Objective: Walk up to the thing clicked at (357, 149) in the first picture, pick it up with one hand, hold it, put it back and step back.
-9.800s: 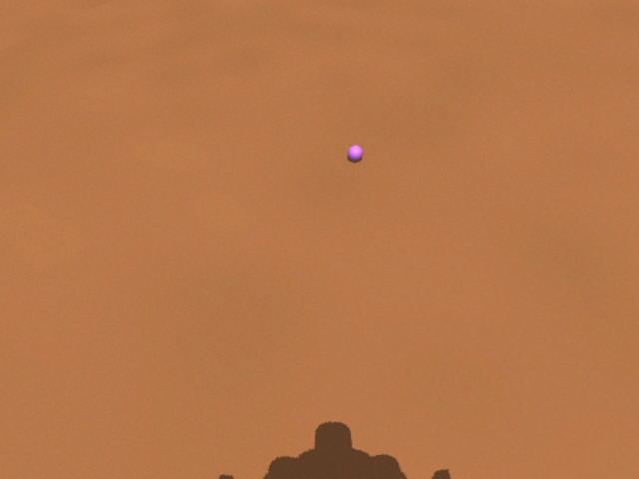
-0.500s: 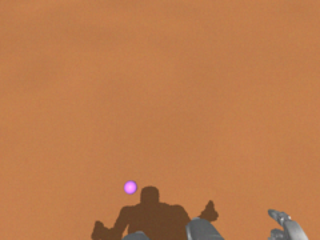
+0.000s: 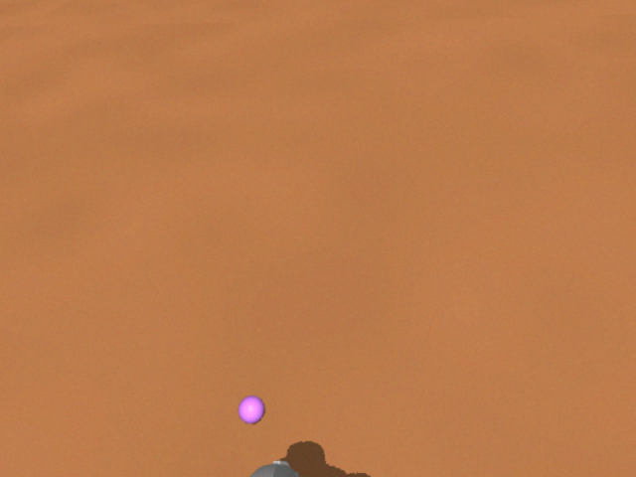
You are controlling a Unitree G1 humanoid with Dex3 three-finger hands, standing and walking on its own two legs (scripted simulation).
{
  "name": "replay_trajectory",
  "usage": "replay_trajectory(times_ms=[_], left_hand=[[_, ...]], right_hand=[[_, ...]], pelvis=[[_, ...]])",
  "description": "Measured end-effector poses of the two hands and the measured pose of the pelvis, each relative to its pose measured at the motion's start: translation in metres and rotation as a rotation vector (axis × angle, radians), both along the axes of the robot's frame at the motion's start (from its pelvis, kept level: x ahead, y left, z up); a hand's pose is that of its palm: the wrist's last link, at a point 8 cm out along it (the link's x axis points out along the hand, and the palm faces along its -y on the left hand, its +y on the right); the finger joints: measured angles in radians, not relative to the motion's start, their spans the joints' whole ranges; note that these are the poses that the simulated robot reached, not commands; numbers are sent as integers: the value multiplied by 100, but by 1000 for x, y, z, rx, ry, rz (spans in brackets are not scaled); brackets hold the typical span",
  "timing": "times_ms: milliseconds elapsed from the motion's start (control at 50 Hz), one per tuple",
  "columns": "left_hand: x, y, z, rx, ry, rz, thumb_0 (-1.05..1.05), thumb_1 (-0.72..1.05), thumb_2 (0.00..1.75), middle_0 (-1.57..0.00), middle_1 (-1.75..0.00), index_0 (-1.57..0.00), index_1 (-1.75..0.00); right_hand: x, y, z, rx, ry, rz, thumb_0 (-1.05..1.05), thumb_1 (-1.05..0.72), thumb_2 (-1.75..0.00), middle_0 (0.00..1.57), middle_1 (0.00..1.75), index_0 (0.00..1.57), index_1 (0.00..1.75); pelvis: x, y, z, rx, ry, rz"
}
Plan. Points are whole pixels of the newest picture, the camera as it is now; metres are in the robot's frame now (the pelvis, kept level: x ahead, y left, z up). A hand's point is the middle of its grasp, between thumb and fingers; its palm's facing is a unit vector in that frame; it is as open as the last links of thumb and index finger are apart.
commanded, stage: walk up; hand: left
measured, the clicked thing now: (251, 409) +0.48 +0.27 -0.73
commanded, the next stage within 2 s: stand in 1.52 s
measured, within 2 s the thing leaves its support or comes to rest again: neither
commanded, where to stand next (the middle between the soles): +0.11 +0.00 m, yaw +5 degrees
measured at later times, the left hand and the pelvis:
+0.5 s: hand out of the picture +0.12 +0.25 -0.17, palm faces +0.01 -0.93 -0.37, open 7.3 cm; pelvis +0.04 -0.02 -0.02, yaw +2 degrees
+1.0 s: hand out of the picture +0.09 +0.25 -0.15, palm faces +0.07 -0.93 -0.37, open 7.3 cm; pelvis +0.05 -0.02 +0.00, yaw +5 degrees
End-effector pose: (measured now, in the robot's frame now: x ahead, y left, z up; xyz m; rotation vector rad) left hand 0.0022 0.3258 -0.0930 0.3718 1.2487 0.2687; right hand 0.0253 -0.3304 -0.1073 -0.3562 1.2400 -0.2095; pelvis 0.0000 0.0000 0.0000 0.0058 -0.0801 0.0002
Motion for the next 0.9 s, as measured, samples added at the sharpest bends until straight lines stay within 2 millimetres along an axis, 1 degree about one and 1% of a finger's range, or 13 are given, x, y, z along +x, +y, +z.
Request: replay_trajectory(times_ms=[60, 100, 140, 200, 280, 340, 400, 500, 560, 620, 680, 780, 900], left_hand=[[8, 17, -6, 1, 2, 11, 1, 90, 90, -21, -30, -21, -30], [19, 28, -19, -4, -2, 6, 1, 90, 90, -21, -30, -21, -30], [33, 32, -31, -12, -8, -4, 1, 91, 90, -20, -30, -21, -30], [57, 24, -38, -46, -16, -48, 1, 91, 90, -20, -30, -21, -30], [88, 9, -34, -87, -64, -88, 1, 91, 90, -20, -29, -21, -30], [103, -1, -32, -101, -85, -82, 1, 91, 90, -20, -30, -21, -30], [111, -12, -32, -94, -90, -60, 1, 91, 90, -20, -30, -21, -30], [112, -31, -35, -47, -100, -30, 1, 91, 90, -20, -30, -21, -30], [109, -39, -32, -44, -102, -22, 1, 91, 90, -20, -30, -21, -30], [108, -40, -30, -40, -106, -17, 1, 91, 90, -21, -30, -21, -30], [107, -33, -32, -37, -111, -4, 1, 90, 90, -21, -30, -21, -30], [96, -26, -30, -32, -80, 33, 1, 91, 90, -20, -30, -21, -30], [80, -28, -28, -34, -32, 59, 1, 91, 90, -20, -30, -21, -30]], right_hand=[[-6, 3, 6, -34, 25, -6, 1, -91, -89, 21, 30, 21, 30], [-9, 4, 5, -78, 20, -7, 1, -91, -89, 21, 30, 21, 30], [-13, 7, 3, -106, 13, -15, 1, -91, -89, 21, 30, 21, 30], [-17, 15, 9, -95, -4, -36, 1, -91, -89, 21, 30, 21, 30], [-16, 19, 19, -86, -14, -36, 1, -91, -89, 21, 30, 21, 30], [-9, 15, 19, -82, 0, -26, 1, -90, -89, 21, 30, 21, 30], [6, 6, 9, -67, 11, -14, 1, -90, -89, 21, 30, 21, 30], [48, -9, -21, -32, -2, 11, 1, -90, -89, 21, 30, 21, 30], [73, -8, -29, -11, -27, 35, 1, -91, -89, 21, 30, 21, 30], [90, -4, -31, 4, -50, 63, 1, -91, -89, 21, 30, 21, 30], [97, 3, -32, 4, -49, 89, 1, -91, -89, 21, 30, 21, 30], [99, 11, -27, 22, -27, 101, 1, -91, -89, 21, 30, 21, 30], [110, 17, -22, 42, -14, 103, 1, -91, -89, 21, 30, 21, 30]], pelvis=[[7, 7, -3, -5, 4, 9], [12, 14, -13, -10, 8, 12], [14, 18, -21, 18, -2, 10], [17, 18, -18, 18, -10, 5], [24, 13, -10, 10, -13, 5], [30, 6, -7, 2, -8, 9], [36, -3, -11, -7, 2, 20], [39, -20, -24, -20, 10, 39], [36, -22, -24, -2, 16, 47], [34, -20, -24, 8, 31, 58], [32, -16, -26, 30, 36, 66], [38, -17, -19, 6, 43, 76], [46, -20, -11, 4, 40, 87]])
